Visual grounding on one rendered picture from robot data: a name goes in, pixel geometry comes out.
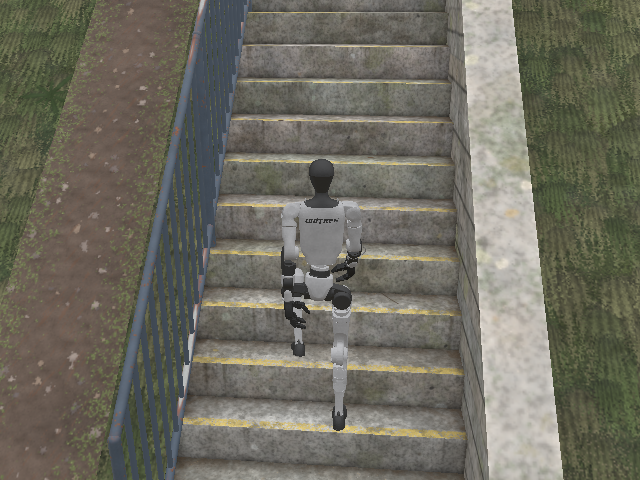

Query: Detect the stairs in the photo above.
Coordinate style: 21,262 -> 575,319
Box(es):
174,0 -> 468,480

